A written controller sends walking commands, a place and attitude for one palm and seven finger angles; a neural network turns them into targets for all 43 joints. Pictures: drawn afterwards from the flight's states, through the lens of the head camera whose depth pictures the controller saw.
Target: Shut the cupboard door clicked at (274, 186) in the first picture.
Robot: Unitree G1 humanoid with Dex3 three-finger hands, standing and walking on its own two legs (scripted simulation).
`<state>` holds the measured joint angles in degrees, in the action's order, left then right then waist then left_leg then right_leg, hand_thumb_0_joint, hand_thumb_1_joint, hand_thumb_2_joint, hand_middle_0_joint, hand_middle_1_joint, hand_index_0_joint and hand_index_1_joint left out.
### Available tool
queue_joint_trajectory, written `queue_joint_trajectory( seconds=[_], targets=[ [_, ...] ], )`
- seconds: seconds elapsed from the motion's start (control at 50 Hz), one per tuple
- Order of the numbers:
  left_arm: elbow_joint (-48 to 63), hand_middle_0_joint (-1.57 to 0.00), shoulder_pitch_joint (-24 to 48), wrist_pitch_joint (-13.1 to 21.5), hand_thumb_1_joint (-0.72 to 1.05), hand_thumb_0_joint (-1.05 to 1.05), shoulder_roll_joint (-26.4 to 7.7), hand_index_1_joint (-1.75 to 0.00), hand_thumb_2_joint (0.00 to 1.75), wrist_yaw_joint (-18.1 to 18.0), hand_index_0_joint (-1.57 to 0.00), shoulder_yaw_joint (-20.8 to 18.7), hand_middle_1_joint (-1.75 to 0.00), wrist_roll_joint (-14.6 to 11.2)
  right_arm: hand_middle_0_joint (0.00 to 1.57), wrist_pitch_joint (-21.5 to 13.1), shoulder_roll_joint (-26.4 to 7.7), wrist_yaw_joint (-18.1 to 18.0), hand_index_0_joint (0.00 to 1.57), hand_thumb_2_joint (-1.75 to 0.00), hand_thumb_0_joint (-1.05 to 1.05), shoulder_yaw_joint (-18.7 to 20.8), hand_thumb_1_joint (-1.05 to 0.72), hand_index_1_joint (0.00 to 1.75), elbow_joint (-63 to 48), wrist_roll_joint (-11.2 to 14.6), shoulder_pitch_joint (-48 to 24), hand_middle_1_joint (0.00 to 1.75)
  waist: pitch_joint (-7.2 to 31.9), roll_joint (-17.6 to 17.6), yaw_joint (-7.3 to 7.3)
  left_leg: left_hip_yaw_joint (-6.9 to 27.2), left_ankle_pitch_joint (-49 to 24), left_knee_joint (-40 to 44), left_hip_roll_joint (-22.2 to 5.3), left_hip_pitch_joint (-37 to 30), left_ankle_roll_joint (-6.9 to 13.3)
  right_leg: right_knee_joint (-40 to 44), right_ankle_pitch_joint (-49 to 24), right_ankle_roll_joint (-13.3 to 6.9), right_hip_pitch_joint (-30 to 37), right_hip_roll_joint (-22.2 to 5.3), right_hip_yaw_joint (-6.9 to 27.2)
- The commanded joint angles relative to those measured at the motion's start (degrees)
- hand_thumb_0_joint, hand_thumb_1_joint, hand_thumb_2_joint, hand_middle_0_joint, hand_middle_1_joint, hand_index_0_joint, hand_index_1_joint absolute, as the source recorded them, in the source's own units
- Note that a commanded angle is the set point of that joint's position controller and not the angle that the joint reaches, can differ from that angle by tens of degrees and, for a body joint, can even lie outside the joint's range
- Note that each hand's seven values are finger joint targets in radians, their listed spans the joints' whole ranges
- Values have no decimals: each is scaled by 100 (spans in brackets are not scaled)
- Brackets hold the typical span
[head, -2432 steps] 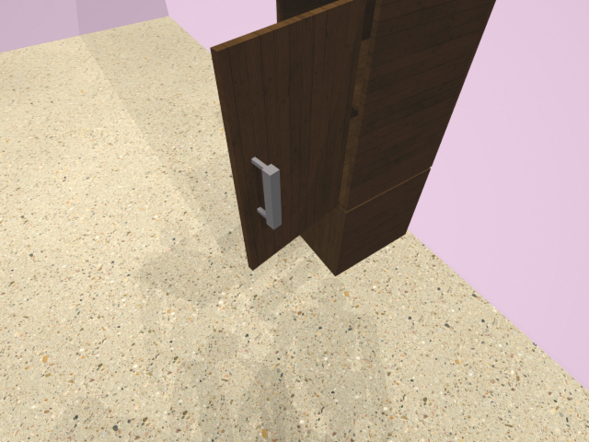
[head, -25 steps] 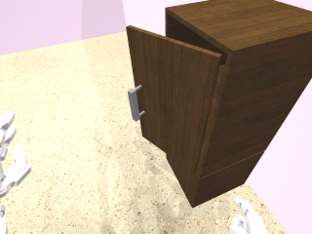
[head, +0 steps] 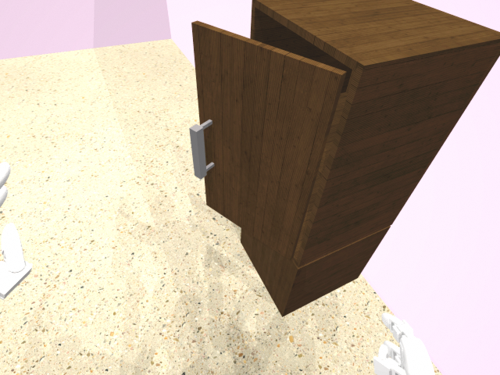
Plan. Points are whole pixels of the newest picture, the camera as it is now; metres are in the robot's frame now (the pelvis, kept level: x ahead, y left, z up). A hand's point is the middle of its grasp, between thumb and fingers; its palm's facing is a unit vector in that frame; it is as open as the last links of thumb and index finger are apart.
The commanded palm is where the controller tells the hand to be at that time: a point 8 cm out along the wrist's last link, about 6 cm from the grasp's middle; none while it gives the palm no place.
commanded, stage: step back with the hand held close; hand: left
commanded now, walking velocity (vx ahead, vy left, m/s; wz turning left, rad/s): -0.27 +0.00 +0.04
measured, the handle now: (204, 149) +0.68 +0.15 -0.05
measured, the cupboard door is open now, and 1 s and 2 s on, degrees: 26 26 26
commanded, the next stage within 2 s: stop stepping back and stand still in 0.72 s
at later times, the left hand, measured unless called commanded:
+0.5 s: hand out of the picture +0.11 +0.27 +0.17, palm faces +0.47 -0.74 -0.48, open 7.4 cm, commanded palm +0.04 +0.30 +0.19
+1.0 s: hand out of the picture -0.10 +0.30 +0.19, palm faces +0.64 -0.62 -0.46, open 7.4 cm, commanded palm -0.16 +0.32 +0.19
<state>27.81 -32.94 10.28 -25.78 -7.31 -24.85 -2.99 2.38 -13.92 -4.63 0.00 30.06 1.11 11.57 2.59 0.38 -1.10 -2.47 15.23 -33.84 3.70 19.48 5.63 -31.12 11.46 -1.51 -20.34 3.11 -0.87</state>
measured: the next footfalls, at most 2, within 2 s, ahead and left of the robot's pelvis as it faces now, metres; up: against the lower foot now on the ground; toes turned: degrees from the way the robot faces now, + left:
right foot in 0.98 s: -0.22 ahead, -0.11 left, +0.00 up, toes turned +10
left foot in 1.18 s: -0.25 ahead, +0.15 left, +0.00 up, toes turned +11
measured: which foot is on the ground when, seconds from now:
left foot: down 0.00-0.98, up 1.00-1.00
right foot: down 0.00-0.76, up 0.78-0.96, down 0.98-1.00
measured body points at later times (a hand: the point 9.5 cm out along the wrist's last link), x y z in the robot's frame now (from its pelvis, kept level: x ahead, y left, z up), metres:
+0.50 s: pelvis -0.08 -0.01 -0.02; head -0.08 +0.02 +0.43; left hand +0.07 +0.31 +0.20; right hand +0.10 -0.24 -0.08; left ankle +0.03 +0.06 -0.72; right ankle +0.00 -0.12 -0.73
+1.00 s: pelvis -0.22 -0.01 -0.03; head -0.23 +0.02 +0.42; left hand -0.14 +0.33 +0.22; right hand +0.00 -0.19 -0.10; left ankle +0.01 +0.09 -0.71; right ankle -0.26 -0.12 -0.73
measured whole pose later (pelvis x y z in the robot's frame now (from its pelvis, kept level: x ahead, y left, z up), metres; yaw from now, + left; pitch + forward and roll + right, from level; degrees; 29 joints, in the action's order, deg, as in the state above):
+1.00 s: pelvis -0.22 -0.01 -0.03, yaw +14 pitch +0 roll -5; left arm 34.1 -29.4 14.3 -29.1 -8.0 -31.2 -4.6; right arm -5.4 -9.8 -3.2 0.7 35.0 0.6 11.7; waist 1.3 -1.6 -1.0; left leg -14.3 12.3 -33.6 -4.5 38.8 0.1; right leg -40.8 29.4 -2.8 -13.4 4.5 -6.3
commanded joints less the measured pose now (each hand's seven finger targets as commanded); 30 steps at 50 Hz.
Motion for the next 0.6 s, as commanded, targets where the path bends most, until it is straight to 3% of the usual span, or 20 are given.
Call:
queue_joint_trajectory(
  seconds=[0.0, 0.04, 0.1, 0.14, 0.16, 0.18, 0.2, 0.24, 0.26, 0.3, 0.42, 0.44, 0.46, 0.5, 0.58],
  targets=[
    [1135, -20, 519, 383, 90, 0, -897, -30, 90, -183, -20, -699, -30, 112, 20, -385, -846, -65, 20, -90, 0, 303, -90, 30, -911, -21, -481, 30, 80, -726, 72, 1621, 2120, 1805, -1323, 2512, 159, -460, -155, 180, 2097, -334, 710],
    [1221, -20, 885, 431, 90, 0, -988, -30, 90, -184, -20, -795, -30, 205, 20, -465, -899, -94, 20, -90, 0, 328, -90, 30, -878, -77, -492, 30, 3, -966, 110, 1864, 2635, 2173, -1550, 2995, 261, -889, -178, 255, 2421, -120, 524],
    [1100, -20, 1187, 437, 90, 0, -842, -30, 90, -156, -20, -682, -30, 287, 20, -535, -890, -90, 20, -90, 0, 355, -90, 30, -845, -107, -398, 30, -102, -821, 94, 1961, 2922, 2272, -1714, 3283, 309, -1312, -142, 287, 2550, 11, 443],
    [1070, -20, 1117, 483, 90, 0, -944, -30, 90, -136, -20, -790, -30, 266, 20, -601, -879, -66, 20, -90, 0, 381, -90, 30, -810, -122, -377, 30, -19, -557, 92, 1968, 2428, 2080, -1610, 2779, 249, -1070, -357, 241, 2262, -7, 512],
    [1045, -20, 1055, 498, 90, 0, -792, -30, 90, -114, -20, -651, -30, 226, 20, -616, -834, -50, 20, -90, 0, 357, -90, 30, -804, -110, -394, 30, -27, -348, 65, 1890, 2220, 1950, -1534, 2597, 214, -954, -409, 220, 2114, -40, 577],
    [1083, -20, 939, 546, 90, 0, -788, -30, 90, -113, -20, -679, -30, 209, 20, -646, -844, -29, 20, -90, 0, 372, -90, 30, -790, -94, -384, 30, 103, -355, 62, 1770, 1827, 1771, -1443, 2289, 169, -804, -664, 185, 1976, -80, 655],
    [1106, -20, 948, 571, 90, 0, -761, -30, 90, -98, -20, -661, -30, 208, 20, -651, -866, -9, 20, -90, 0, 362, -90, 30, -749, -126, -417, 30, 86, -433, 55, 1758, 1886, 1821, -1443, 2410, 172, -887, -607, 188, 2019, -72, 680],
    [1178, -20, 806, 630, 90, 0, -859, -30, 90, -102, -20, -798, -30, 191, 20, -699, -852, 30, 20, -90, 0, 396, -90, 30, -656, -142, -380, 30, 493, -471, 92, 1628, 1274, 1567, -1384, 2137, 156, -811, -940, 158, 2127, -150, 784],
    [1304, -20, 802, 643, 90, 0, -749, -30, 90, -94, -20, -685, -30, 177, 20, -704, -801, 51, 20, -90, 0, 386, -90, 30, -681, -101, -408, 30, 654, -490, 83, 1517, 1278, 1454, -1340, 2091, 123, -840, -892, 131, 2136, -194, 839],
    [1479, -20, 672, 696, 90, 0, -868, -30, 90, -101, -20, -845, -30, 180, 20, -719, -809, 66, 20, -90, 0, 403, -90, 30, -714, -91, -451, 30, 769, -565, 86, 1498, 1793, 1419, -1347, 2349, 170, -916, -730, 114, 2285, -220, 952],
    [1437, -20, 605, 734, 90, 0, -978, -30, 90, -133, -20, -1125, -30, 247, 20, -690, -792, 45, 20, -90, 0, 412, -90, 30, -709, -130, -467, 30, 381, -663, 58, 1547, 3001, 1504, -1414, 3389, 186, -1095, 78, 22, 2361, -200, 1083],
    [1355, -20, 607, 721, 90, 0, -1112, -30, 90, -142, -20, -1263, -30, 261, 20, -681, -810, 41, 20, -90, 0, 433, -90, 30, -698, -149, -483, 30, 321, -587, 66, 1551, 3018, 1435, -1397, 3387, 163, -1019, 155, -9, 2268, -232, 1161],
    [1353, -20, 626, 730, 90, 0, -940, -30, 90, -141, -20, -1112, -30, 240, 20, -673, -728, 38, 20, -90, 0, 411, -90, 30, -694, -136, -445, 30, 291, -472, 44, 1443, 2844, 1275, -1322, 3251, 95, -898, 173, -64, 2033, -354, 1249],
    [1348, -20, 632, 734, 90, 0, -910, -30, 90, -164, -20, -1057, -30, 227, 20, -686, -740, 55, 20, -90, 0, 425, -90, 30, -692, -111, -398, 30, 246, -442, 14, 1243, 2714, 880, -1156, 2802, -11, -570, 475, -157, 1356, -546, 1511],
    [1282, -20, 662, 702, 90, 0, -838, -30, 90, -218, -20, -858, -30, 204, 20, -691, -666, 96, 20, -90, 0, 425, -90, 30, -617, -101, -308, 30, 121, 117, -38, 993, 2293, 301, -927, 1792, -190, 189, 1285, -290, -7, -904, 1822]
  ],
)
